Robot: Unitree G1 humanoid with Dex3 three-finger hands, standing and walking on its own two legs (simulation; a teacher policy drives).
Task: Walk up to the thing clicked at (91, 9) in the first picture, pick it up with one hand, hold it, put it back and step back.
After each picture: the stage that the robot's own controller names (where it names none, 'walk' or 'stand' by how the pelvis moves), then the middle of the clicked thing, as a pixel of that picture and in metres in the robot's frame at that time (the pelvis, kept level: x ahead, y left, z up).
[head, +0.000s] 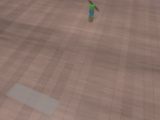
stand; (91, 13) +2.01 -0.21 -0.66
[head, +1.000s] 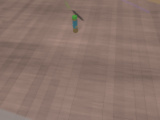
walk; (75, 24) +1.89 +0.15 -0.64
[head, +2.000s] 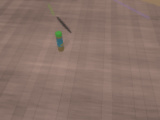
walk; (59, 41) +1.31 +0.28 -0.65
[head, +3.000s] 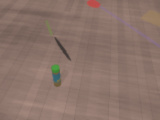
walk; (56, 76) +0.85 +0.22 -0.64
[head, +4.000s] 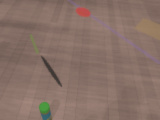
walk; (45, 113) +0.50 +0.21 -0.64
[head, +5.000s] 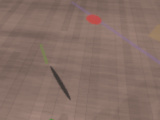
walk; out of the picture +0.40 +0.21 -0.65
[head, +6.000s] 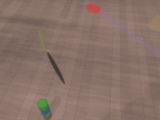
stand; (45, 110) +0.50 +0.26 -0.64
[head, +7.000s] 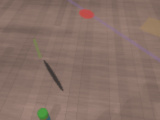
walk; (45, 119) +0.47 +0.27 -0.65
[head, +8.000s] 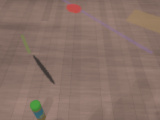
stand; (38, 111) +0.51 +0.30 -0.64
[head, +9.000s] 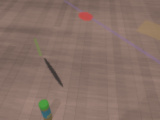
stand; (46, 111) +0.55 +0.27 -0.64
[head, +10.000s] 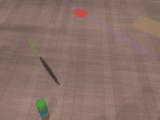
stand; (43, 110) +0.55 +0.28 -0.66
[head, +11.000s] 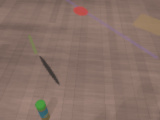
stand; (43, 111) +0.53 +0.28 -0.66
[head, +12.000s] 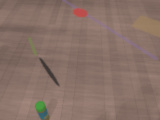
stand; (42, 112) +0.53 +0.29 -0.66
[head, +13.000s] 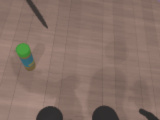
go down; (27, 58) +0.57 +0.28 -0.43
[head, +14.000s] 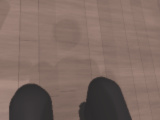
go down; out of the picture +0.58 +0.33 -0.25
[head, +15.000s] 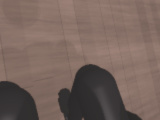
close in; out of the picture +0.56 +0.37 -0.20
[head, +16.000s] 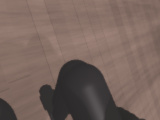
close; out of the picture +0.55 +0.40 -0.18
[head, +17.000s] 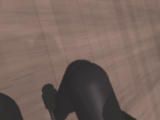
lift; out of the picture +0.53 +0.35 -0.18
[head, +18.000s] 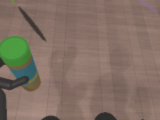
lift; (24, 69) +0.38 +0.18 -0.01
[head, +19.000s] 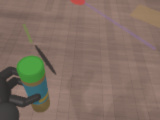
hold; (36, 88) +0.33 +0.16 +0.02
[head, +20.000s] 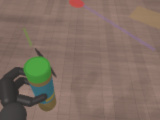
hold; (43, 88) +0.33 +0.13 +0.02
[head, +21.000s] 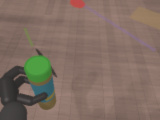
crouch; (43, 86) +0.33 +0.14 +0.02
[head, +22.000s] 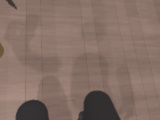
crouch; out of the picture +0.49 +0.26 -0.06
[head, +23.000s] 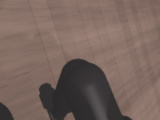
lower; out of the picture +0.52 +0.31 -0.19
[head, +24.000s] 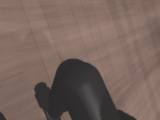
lower; out of the picture +0.64 +0.41 -0.28
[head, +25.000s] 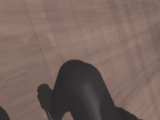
lower; out of the picture +0.66 +0.38 -0.29
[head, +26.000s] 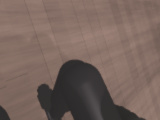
lower; out of the picture +0.68 +0.36 -0.30
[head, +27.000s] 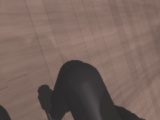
lower; out of the picture +0.69 +0.34 -0.30
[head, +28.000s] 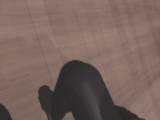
open; out of the picture +0.70 +0.33 -0.30
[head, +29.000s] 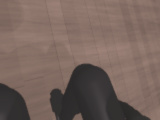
withdraw; out of the picture +0.71 +0.30 -0.31
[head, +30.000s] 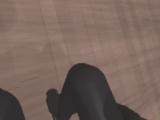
withdraw; out of the picture +0.71 +0.31 -0.31
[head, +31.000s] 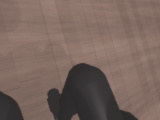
stand; out of the picture +0.71 +0.30 -0.30
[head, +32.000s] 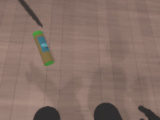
walk; (43, 48) +0.71 +0.19 -0.53
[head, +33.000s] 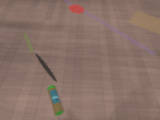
stand; (54, 99) +0.66 +0.18 -0.69
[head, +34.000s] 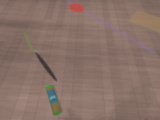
stand; (53, 99) +0.65 +0.20 -0.69
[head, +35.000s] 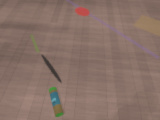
stand; (55, 101) +0.66 +0.19 -0.72
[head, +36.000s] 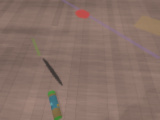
stand; (54, 104) +0.65 +0.24 -0.75
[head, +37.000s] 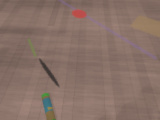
stand; (48, 107) +0.62 +0.28 -0.75
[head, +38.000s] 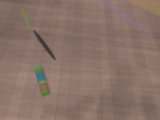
walk; (42, 80) +0.67 +0.25 -0.72
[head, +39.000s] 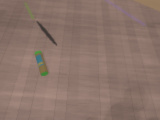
walk; (41, 63) +0.90 +0.31 -0.73
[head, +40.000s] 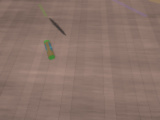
stand; (49, 49) +1.21 +0.39 -0.73
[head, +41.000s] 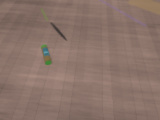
stand; (46, 54) +1.19 +0.36 -0.74
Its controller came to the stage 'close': yes
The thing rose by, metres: 0.67
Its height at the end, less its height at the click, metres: -0.09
